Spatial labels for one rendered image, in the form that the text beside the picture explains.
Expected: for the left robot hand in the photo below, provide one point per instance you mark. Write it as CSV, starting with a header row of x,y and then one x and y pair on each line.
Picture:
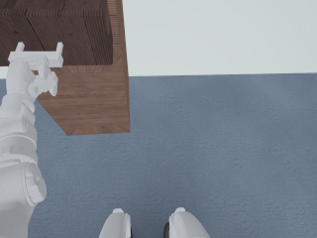
x,y
21,80

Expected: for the robot right shin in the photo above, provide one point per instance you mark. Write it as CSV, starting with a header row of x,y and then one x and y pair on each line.
x,y
179,209

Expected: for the cabinet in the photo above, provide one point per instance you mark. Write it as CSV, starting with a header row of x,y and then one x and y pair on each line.
x,y
94,99

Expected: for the drawer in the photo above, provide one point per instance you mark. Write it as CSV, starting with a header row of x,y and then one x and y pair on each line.
x,y
82,26

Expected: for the robot left forearm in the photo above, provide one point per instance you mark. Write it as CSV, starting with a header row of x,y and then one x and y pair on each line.
x,y
18,135

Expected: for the left robot upper arm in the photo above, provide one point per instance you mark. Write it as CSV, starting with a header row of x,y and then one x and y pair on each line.
x,y
22,187

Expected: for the handle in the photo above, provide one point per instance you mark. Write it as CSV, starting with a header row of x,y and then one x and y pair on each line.
x,y
55,58

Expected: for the robot left thigh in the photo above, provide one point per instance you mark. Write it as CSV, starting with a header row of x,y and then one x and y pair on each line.
x,y
117,225

